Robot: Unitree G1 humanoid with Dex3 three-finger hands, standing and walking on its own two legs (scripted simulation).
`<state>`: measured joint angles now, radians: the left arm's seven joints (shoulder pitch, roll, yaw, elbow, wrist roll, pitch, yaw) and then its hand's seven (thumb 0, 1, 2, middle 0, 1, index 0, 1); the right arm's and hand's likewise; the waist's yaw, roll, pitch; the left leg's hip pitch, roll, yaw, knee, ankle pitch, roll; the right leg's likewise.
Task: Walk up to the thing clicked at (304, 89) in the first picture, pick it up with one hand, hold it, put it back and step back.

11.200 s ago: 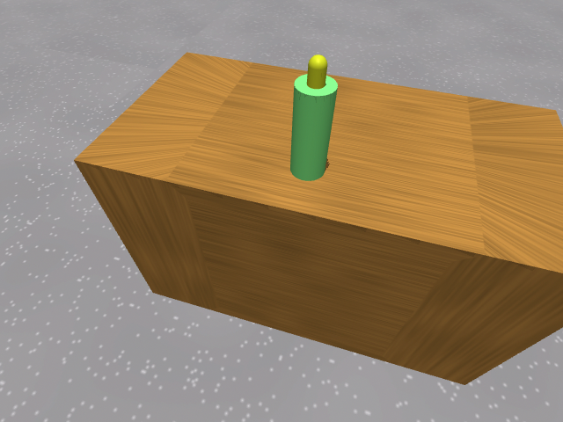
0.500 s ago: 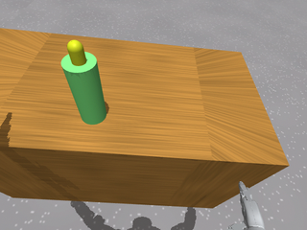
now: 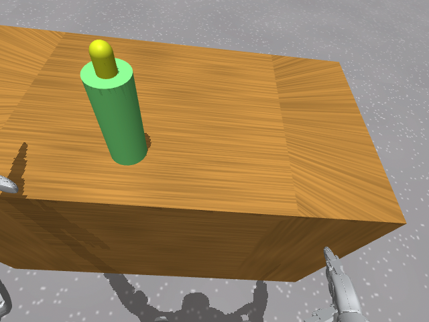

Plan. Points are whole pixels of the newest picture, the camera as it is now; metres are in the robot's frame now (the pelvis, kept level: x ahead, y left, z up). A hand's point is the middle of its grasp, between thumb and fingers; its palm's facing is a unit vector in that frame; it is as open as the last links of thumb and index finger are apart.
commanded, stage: approach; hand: left
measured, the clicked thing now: (117, 108) +0.50 +0.17 +0.09
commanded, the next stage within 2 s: close in in 0.02 s
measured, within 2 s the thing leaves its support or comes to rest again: neither
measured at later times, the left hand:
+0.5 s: hand (97, 143) +0.45 +0.22 +0.04, palm faces +0.16 -0.99 +0.01, open 17.6 cm
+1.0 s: hand (116, 144) +0.46 +0.18 +0.03, palm faces +0.16 -0.99 +0.01, open 16.8 cm
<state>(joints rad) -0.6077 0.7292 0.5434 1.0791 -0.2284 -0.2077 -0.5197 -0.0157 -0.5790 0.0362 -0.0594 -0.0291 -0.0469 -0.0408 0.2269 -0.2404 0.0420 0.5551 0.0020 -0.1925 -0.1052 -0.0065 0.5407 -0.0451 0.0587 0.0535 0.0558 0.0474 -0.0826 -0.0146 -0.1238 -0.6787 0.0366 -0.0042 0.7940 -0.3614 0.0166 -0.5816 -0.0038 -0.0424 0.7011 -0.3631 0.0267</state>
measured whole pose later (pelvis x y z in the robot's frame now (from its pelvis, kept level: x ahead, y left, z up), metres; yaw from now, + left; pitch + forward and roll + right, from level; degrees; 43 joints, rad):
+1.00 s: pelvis -0.01 -0.01 -0.03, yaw -2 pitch +17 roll -2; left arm -0.69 0.40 0.36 0.97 -0.11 -0.36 -0.06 -0.02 -0.61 0.03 -0.28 -0.14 -0.28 -0.14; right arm 0.37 -0.25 -0.05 0.09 -0.03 0.01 0.02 -0.01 0.51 -0.05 0.06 0.05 0.06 0.05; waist -0.15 -0.01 -0.11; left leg -0.86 0.06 0.01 1.00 -0.44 0.01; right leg -0.79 0.01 -0.02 0.95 -0.46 0.02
